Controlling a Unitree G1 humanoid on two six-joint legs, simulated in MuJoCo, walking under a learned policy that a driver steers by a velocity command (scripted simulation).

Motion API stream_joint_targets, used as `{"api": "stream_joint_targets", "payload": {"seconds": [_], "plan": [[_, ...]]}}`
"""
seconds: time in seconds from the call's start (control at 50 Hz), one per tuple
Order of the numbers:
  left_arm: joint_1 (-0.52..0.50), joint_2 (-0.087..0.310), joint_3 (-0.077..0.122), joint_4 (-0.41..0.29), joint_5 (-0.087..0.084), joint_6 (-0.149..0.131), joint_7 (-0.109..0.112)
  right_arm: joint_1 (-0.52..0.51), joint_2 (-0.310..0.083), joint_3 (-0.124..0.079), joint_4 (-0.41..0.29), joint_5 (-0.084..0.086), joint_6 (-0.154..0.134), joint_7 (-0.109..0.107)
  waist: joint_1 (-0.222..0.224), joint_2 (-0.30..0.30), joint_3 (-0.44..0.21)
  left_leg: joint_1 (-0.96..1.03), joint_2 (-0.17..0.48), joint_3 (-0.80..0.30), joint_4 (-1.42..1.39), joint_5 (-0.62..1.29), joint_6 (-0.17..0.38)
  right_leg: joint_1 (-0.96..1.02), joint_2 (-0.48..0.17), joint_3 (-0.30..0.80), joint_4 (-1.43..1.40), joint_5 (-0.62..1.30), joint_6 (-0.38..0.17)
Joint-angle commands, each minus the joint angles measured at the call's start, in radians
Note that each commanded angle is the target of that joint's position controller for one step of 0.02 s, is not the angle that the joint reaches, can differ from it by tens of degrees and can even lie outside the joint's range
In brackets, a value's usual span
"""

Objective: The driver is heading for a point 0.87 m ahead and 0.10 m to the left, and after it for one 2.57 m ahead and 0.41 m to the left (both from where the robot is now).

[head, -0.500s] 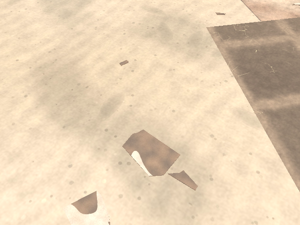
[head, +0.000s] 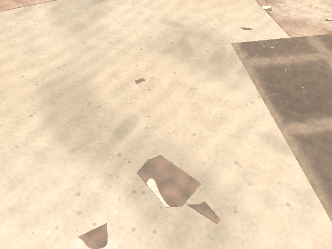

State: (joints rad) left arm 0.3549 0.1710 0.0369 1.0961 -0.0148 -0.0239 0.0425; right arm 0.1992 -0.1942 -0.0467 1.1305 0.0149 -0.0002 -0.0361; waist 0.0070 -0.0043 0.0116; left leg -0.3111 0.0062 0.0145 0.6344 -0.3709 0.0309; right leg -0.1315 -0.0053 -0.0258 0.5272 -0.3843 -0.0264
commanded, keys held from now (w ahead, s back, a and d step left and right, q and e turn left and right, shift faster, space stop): w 0.76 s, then w+q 0.24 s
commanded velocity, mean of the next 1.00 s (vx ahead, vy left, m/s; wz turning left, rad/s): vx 0.43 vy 0.00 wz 0.06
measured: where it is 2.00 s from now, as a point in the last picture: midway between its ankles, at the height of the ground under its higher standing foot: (150, 175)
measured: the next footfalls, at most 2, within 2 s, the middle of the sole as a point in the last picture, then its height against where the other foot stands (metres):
right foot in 0.64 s outside the picture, level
left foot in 1.22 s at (141, 195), level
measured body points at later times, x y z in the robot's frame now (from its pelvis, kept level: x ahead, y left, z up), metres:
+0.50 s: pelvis +0.18 +0.03 +0.01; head +0.20 +0.04 +0.46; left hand +0.37 +0.27 -0.11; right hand +0.08 -0.19 -0.13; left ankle +0.05 +0.12 -0.73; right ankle +0.37 -0.13 -0.68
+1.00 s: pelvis +0.48 -0.02 +0.01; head +0.48 -0.02 +0.46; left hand +0.46 +0.23 -0.13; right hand +0.63 -0.28 -0.11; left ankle +0.63 +0.17 -0.66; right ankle +0.43 -0.10 -0.73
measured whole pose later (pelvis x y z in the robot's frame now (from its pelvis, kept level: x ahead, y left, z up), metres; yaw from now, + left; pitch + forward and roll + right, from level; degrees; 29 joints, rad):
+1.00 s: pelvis +0.48 -0.02 +0.01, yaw +4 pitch +1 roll -2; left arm 0.33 0.22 0.05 1.03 0.02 -0.11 0.00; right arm 0.14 -0.25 -0.07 0.93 0.02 -0.07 0.00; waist 0.05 0.04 -0.01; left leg -0.74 0.12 -0.10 0.88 0.03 0.05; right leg -0.03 0.07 -0.15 0.21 -0.20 -0.07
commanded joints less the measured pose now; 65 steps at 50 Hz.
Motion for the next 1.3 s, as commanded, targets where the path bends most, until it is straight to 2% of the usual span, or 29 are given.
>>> {"api": "stream_joint_targets", "payload": {"seconds": [0.02, 0.08, 0.12, 0.14, 0.16, 0.18, 0.2, 0.24, 0.32, 0.44, 0.56, 0.6, 0.64, 0.66, 0.68, 0.7, 0.72, 0.74, 0.8, 0.88, 0.96, 1.1, 1.16, 1.2, 1.22, 1.24, 1.26, 1.28, 1.3], "plan": [[0.076, 0.197, 0.048, -0.026, -0.01, -0.031, 0.005, -0.113, -0.058, -0.007, -0.085, 0.011, -0.054, 0.019, 0.033, -0.171, 0.204, -0.231, 0.026, 0.02, 0.196, -0.053, 0.039, -0.11, -0.339, 0.45, -0.377, -0.413, -0.219], [0.024, 0.169, 0.044, -0.049, -0.016, -0.05, -0.01, -0.075, -0.065, -0.012, -0.09, 0.027, -0.086, 0.037, -0.012, -0.13, 0.188, -0.188, 0.052, 0.02, 0.052, -0.093, 0.07, -0.062, -0.294, 0.334, -0.31, -0.2, -0.169], [-0.013, 0.17, 0.043, -0.064, -0.019, -0.044, -0.02, 0.099, -0.072, -0.031, -0.012, 0.02, -0.089, 0.04, -0.082, -0.094, 0.112, 0.177, -0.042, 0.111, -0.1, 0.09, 0.049, -0.22, -0.18, 0.184, -0.188, -0.055, -0.118], [-0.045, 0.166, 0.039, -0.079, -0.016, -0.049, -0.021, 0.227, -0.103, -0.048, 0.023, 0.014, -0.087, 0.04, -0.138, -0.035, 0.064, 0.326, -0.009, 0.029, -0.139, 0.098, 0.06, -0.3, -0.123, 0.106, -0.01, 0.126, -0.085], [-0.067, 0.104, 0.023, -0.113, -0.011, -0.059, -0.021, 0.366, -0.208, -0.075, 0.038, 0.013, -0.09, 0.036, -0.173, 0.238, 0.009, 0.471, 0.22, -0.362, -0.325, -0.015, 0.159, -0.484, 0.001, -0.044, 0.379, 0.109, -0.009], [-0.08, 0.062, 0.014, -0.143, -0.017, -0.076, -0.021, 0.422, -0.217, -0.061, 0.043, -0.002, -0.105, 0.05, -0.166, 0.322, -0.046, 0.513, 0.379, -0.75, -0.477, -0.087, 0.269, -0.624, 0.063, 0.055, 0.642, -0.162, -0.007], [-0.092, 0.097, 0.024, -0.148, -0.038, -0.087, -0.027, 0.313, -0.163, -0.037, 0.017, -0.007, -0.12, 0.049, -0.103, 0.181, 0.026, 0.452, 0.401, -0.706, -0.463, -0.145, 0.259, -0.715, -0.013, 0.129, 0.779, -0.113, -0.038], [-0.102, 0.118, 0.032, -0.144, -0.032, -0.096, -0.033, 0.16, -0.113, -0.012, -0.038, -0.007, -0.127, 0.06, -0.044, 0.064, 0.079, 0.339, 0.312, -0.45, -0.477, -0.052, 0.184, -0.71, -0.098, 0.108, 0.748, 0.099, -0.075], [-0.129, 0.114, 0.049, -0.144, -0.012, -0.072, -0.041, 0.222, -0.084, 0.009, -0.031, -0.017, -0.109, 0.048, -0.029, 0.08, 0.075, 0.283, 0.202, -0.179, -0.495, 0.333, 0.136, -0.622, -0.132, 0.042, 0.581, 0.236, -0.04], [-0.398, 0.079, 0.025, -0.249, -0.011, -0.068, -0.055, 0.273, -0.14, 0.005, -0.052, -0.02, -0.096, 0.018, -0.073, 0.071, 0.124, 0.249, 0.189, -0.087, -0.55, 0.412, 0.144, -0.611, -0.093, -0.008, 0.205, 0.422, 0.005], [-0.519, 0.105, 0.015, -0.309, -0.019, -0.083, -0.092, 0.323, -0.153, -0.011, -0.041, -0.002, -0.084, 0.015, -0.067, 0.081, 0.146, 0.4, 0.249, -0.043, -0.492, 0.529, 0.134, -0.562, -0.057, -0.018, 0.026, 0.4, -0.048], [-0.437, 0.152, 0.035, -0.299, -0.017, -0.087, -0.096, 0.294, -0.183, -0.023, -0.053, -0.006, -0.077, 0.014, -0.002, 0.122, 0.062, 0.446, 0.258, -0.027, -0.367, 0.861, 0.114, -0.404, -0.004, -0.048, 0.019, 0.335, -0.081], [-0.121, 0.237, 0.08, -0.21, -0.02, -0.082, -0.083, 0.254, -0.183, -0.022, -0.071, -0.014, -0.064, 0.016, 0.156, 0.142, -0.128, 0.325, 0.197, 0.02, 0.008, 1.034, 0.067, 0.026, 0.029, -0.052, 0.026, 0.327, -0.138], [0.059, 0.324, 0.099, -0.173, -0.004, -0.075, -0.07, 0.268, -0.135, -0.003, -0.099, -0.032, -0.068, 0.021, 0.186, -0.015, -0.285, 0.059, 0.118, 0.047, 0.358, 0.629, 0.039, 0.355, -0.197, 0.231, 0.042, 0.265, -0.201], [0.092, 0.337, 0.092, -0.154, 0.013, -0.077, -0.081, 0.407, 0.025, 0.036, -0.091, -0.008, -0.095, 0.038, 0.087, -0.284, -0.455, -0.266, -0.077, -0.075, 0.679, -0.172, -0.003, 0.608, -0.41, 0.767, -0.16, 0.011, -0.363], [0.04, 0.242, 0.068, -0.156, 0.005, -0.081, -0.083, 0.292, -0.093, 0.008, -0.102, 0.023, -0.125, 0.042, 0.118, -0.181, -0.352, -0.369, -0.028, -0.177, 0.785, -0.17, 0.026, 0.524, -0.361, 0.776, -0.249, -0.04, -0.3], [-0.063, 0.2, 0.054, -0.172, -0.001, -0.087, -0.08, 0.182, -0.143, -0.006, -0.144, 0.042, -0.138, 0.041, 0.093, -0.138, -0.188, -0.425, 0.023, -0.132, 0.786, -0.081, 0.042, 0.362, -0.332, 0.596, -0.261, 0.051, -0.252], [-0.157, 0.173, 0.042, -0.192, 0.004, -0.095, -0.083, 0.133, -0.149, -0.009, -0.155, 0.034, -0.141, 0.03, 0.052, -0.017, -0.121, -0.366, 0.081, -0.112, 0.734, 0.021, 0.044, 0.185, -0.303, 0.464, -0.285, 0.199, -0.229], [-0.201, 0.113, 0.026, -0.17, 0.026, -0.106, -0.091, 0.187, -0.093, -0.022, -0.14, 0.019, -0.098, 0.02, -0.035, -0.041, -0.061, -0.222, 0.151, -0.112, 0.613, 0.106, 0.048, -0.054, -0.228, 0.247, -0.361, 0.297, -0.202], [-0.132, 0.17, 0.037, -0.134, 0.033, -0.11, -0.061, 0.083, -0.1, -0.032, -0.184, 0.016, -0.065, 0.015, -0.032, -0.045, 0.027, -0.348, 0.163, -0.128, 0.479, 0.22, 0.024, -0.098, -0.225, 0.122, -0.433, 0.327, -0.2], [-0.093, 0.183, 0.037, -0.129, 0.033, -0.105, -0.037, -0.024, -0.103, -0.037, -0.223, 0.007, -0.074, 0.031, -0.007, -0.034, 0.04, -0.421, 0.123, -0.134, 0.258, 0.436, 0.015, -0.025, -0.206, 0.01, -0.435, 0.409, -0.16], [0.027, 0.209, 0.042, -0.1, 0.017, -0.075, -0.022, -0.245, -0.065, -0.01, -0.33, 0.005, -0.078, 0.077, 0.072, -0.014, 0.096, -0.48, 0.09, -0.01, 0.014, 0.439, 0.035, 0.212, -0.256, -0.111, -0.373, 0.531, -0.128], [-0.003, 0.242, 0.052, -0.119, 0.01, -0.051, -0.014, -0.24, -0.09, -0.019, -0.373, 0.009, -0.078, 0.099, 0.034, -0.055, 0.063, -0.392, 0.035, 0.069, -0.014, 0.28, 0.073, 0.275, -0.281, -0.154, -0.239, 0.878, -0.104], [-0.038, 0.272, 0.061, -0.143, 0.01, -0.035, -0.004, -0.09, -0.153, -0.051, -0.358, 0.012, -0.073, 0.104, -0.059, -0.106, -0.044, -0.16, -0.047, 0.124, -0.009, 0.197, 0.117, 0.257, -0.272, -0.183, 0.0, 1.196, -0.078], [-0.059, 0.272, 0.058, -0.157, 0.006, -0.032, -0.002, 0.076, -0.216, -0.085, -0.322, 0.015, -0.072, 0.096, -0.147, -0.088, -0.131, 0.088, -0.079, 0.104, -0.085, 0.26, 0.158, 0.158, -0.231, -0.202, 0.224, 1.143, -0.045], [-0.043, 0.24, 0.044, -0.187, 0.023, -0.046, -0.005, 0.222, -0.321, -0.119, -0.297, 0.01, -0.061, 0.07, -0.182, 0.063, -0.242, 0.403, 0.107, -0.194, -0.099, 0.266, 0.23, -0.117, -0.174, -0.207, 0.561, 0.741, -0.001], [0.022, 0.109, 0.007, -0.235, 0.027, -0.086, -0.026, 0.16, -0.373, -0.119, -0.335, 0.002, -0.065, 0.066, -0.063, 0.27, -0.344, 0.682, 0.353, -0.809, -0.264, 0.275, 0.442, -0.525, 0.084, -0.053, 0.928, -0.163, 0.064], [-0.081, 0.203, 0.025, -0.258, -0.007, -0.131, -0.043, 0.182, -0.3, -0.095, -0.337, -0.015, -0.067, 0.067, -0.122, 0.158, -0.382, 0.698, 0.344, -0.789, -0.309, 0.426, 0.41, -0.612, 0.036, 0.141, 0.982, -0.172, 0.033], [-0.142, 0.217, 0.029, -0.284, -0.03, -0.143, -0.045, 0.127, -0.239, -0.08, -0.352, -0.021, -0.074, 0.063, -0.108, 0.112, -0.274, 0.596, 0.308, -0.586, -0.272, 0.614, 0.363, -0.64, -0.012, 0.135, 0.946, -0.115, 0.015]]}}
